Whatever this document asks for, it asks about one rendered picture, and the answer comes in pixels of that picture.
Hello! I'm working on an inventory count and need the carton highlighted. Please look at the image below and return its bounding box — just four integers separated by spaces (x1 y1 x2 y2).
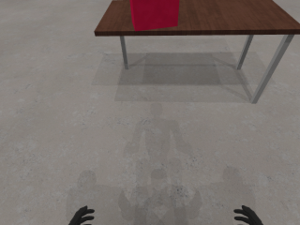
129 0 180 32

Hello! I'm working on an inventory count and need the left robot hand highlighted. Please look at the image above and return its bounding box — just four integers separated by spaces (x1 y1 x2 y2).
68 205 95 225

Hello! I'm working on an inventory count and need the right robot hand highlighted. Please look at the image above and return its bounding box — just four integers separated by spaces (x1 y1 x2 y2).
233 205 263 225

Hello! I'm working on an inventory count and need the table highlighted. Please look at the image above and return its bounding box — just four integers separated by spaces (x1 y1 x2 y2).
94 0 300 104

